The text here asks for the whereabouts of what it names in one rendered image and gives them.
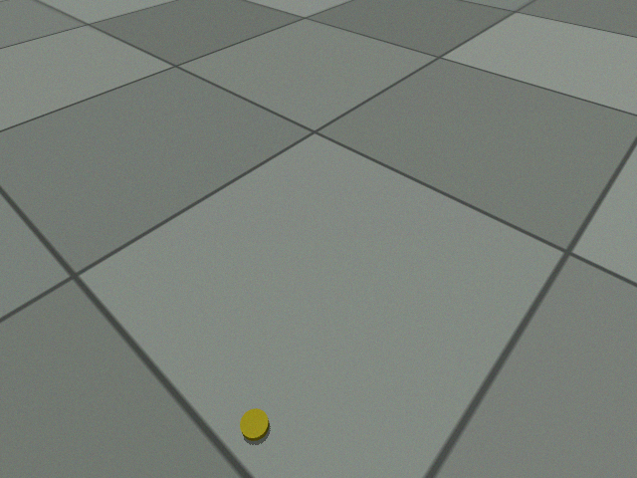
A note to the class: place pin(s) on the tin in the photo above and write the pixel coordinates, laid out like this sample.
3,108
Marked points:
254,424

